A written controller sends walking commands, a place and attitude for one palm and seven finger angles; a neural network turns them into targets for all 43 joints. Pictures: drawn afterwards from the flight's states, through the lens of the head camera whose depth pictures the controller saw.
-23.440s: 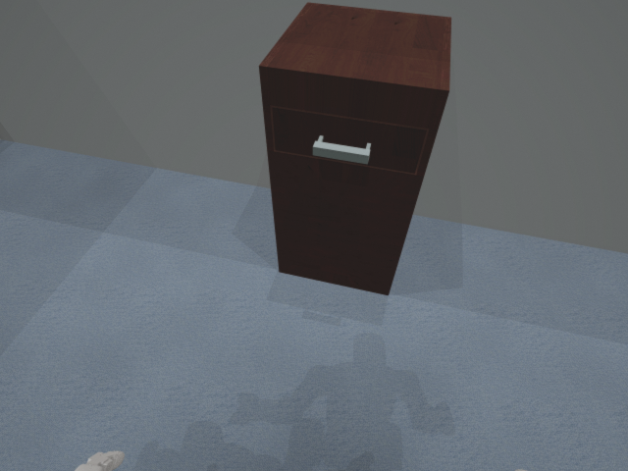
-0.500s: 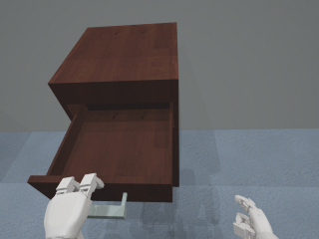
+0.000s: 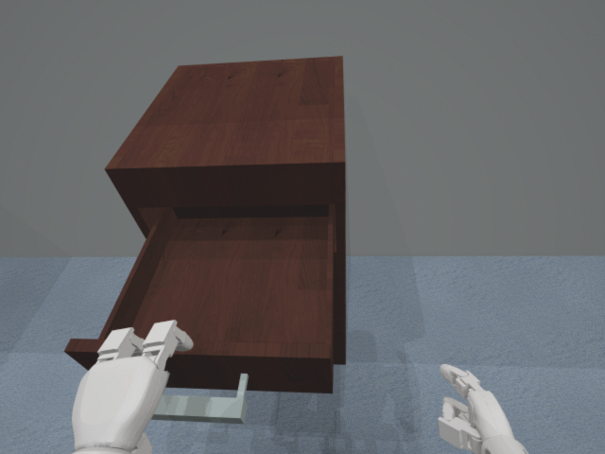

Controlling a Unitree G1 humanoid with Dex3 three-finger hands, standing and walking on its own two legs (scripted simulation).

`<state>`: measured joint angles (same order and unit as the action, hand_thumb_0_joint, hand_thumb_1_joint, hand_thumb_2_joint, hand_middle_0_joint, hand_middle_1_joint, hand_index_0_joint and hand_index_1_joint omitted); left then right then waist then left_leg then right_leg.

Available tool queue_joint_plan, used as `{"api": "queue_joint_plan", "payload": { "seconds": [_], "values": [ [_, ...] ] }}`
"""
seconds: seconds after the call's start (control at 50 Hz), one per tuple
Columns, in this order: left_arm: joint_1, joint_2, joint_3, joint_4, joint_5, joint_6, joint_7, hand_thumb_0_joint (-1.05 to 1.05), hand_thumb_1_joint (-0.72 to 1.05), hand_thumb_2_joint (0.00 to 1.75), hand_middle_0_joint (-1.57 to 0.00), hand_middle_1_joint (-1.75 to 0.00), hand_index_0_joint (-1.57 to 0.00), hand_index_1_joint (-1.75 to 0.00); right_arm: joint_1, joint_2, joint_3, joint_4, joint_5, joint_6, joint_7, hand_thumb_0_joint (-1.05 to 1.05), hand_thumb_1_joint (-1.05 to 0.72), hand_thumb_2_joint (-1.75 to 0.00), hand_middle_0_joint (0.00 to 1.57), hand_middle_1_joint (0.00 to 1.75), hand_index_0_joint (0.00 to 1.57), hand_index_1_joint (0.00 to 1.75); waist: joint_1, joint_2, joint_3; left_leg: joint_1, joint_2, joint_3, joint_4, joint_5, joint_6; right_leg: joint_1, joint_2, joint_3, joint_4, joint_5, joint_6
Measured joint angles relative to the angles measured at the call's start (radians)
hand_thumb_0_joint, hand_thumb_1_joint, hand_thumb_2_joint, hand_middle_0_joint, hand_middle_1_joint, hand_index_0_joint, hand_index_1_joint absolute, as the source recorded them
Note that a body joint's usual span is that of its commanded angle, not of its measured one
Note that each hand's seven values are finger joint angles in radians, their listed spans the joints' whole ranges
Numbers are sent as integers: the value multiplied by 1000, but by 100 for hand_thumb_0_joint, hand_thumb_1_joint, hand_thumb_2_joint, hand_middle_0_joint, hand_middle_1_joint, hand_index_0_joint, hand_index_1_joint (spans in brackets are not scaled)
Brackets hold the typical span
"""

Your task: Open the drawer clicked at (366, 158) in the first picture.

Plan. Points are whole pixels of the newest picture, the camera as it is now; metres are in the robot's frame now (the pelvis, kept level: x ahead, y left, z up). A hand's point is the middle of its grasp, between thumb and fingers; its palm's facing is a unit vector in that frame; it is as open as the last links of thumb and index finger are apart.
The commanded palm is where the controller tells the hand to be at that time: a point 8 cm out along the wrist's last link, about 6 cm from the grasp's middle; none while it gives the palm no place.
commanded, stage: lift the hand off the handle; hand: left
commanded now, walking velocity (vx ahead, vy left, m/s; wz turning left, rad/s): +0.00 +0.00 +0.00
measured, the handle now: (199, 393) +0.22 +0.20 -0.07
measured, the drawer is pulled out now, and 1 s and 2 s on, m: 0.30 0.30 0.30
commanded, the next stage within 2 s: draw the hand back to the body in 0.40 s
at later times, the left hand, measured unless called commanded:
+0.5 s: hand (146, 398) +0.17 +0.20 +0.07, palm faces +0.04 -0.20 -0.98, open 13.8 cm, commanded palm +0.14 +0.20 +0.13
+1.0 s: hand (99, 387) +0.16 +0.24 +0.10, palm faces +0.06 -0.15 -0.99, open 13.8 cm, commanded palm +0.14 +0.24 +0.16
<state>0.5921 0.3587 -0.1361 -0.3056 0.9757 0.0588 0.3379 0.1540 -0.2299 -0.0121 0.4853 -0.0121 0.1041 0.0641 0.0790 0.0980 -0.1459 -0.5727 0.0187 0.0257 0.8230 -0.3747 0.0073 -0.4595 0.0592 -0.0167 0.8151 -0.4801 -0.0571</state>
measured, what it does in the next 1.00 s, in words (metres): stands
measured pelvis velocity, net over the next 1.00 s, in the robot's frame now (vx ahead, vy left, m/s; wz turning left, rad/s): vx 0.00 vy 0.02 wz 0.00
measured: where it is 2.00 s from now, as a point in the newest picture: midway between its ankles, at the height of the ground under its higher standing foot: outside the picture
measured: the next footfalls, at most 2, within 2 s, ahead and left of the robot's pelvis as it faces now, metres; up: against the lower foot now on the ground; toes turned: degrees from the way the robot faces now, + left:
none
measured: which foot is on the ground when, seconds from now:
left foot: down 0.00-1.00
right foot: down 0.00-1.00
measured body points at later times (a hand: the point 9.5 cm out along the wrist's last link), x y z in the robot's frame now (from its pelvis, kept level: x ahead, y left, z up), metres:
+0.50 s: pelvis +0.00 +0.01 +0.01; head +0.00 -0.03 +0.45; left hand +0.16 +0.21 +0.12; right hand +0.22 -0.19 -0.08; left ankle +0.02 +0.12 -0.70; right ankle -0.04 -0.09 -0.70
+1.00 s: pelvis +0.00 +0.02 +0.01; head +0.00 -0.02 +0.46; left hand +0.15 +0.24 +0.15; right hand +0.22 -0.18 -0.07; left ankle +0.02 +0.12 -0.70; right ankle -0.04 -0.09 -0.70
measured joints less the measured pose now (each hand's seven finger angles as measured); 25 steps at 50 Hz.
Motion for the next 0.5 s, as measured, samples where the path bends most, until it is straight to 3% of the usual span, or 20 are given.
{"api": "queue_joint_plan", "payload": {
  "seconds": [0.18, 0.38, 0.5],
  "values": [
    [-2, 7, -6, -51, -3, -9, -32, 0, -49, 30, -32, -120, -32, -120, 2, -7, -4, -4, 0, -2, -1, 1, -90, -90, 20, 30, 20, 29, 6, 2, 10, 21, -2, 1, -19, 8, 4, 23, -2, 2, -24, 11, 5],
    [8, 5, -7, -100, -21, 20, -63, 0, -49, 30, -32, -120, -32, -120, 4, -2, 2, -10, 12, 3, 9, 1, -90, -90, 20, 30, 20, 29, 4, 12, 11, 50, -5, 7, -41, 15, 10, 53, -5, 8, -52, 23, 12],
    [9, 10, -16, -94, -8, 11, -75, 0, -49, 30, -32, -120, -32, -120, 3, 2, 9, -12, 8, 2, 9, 1, -90, -90, 20, 30, 20, 29, 15, 5, 16, 52, -4, 9, -47, 20, 11, 54, -4, 11, -57, 29, 13]
  ]
}}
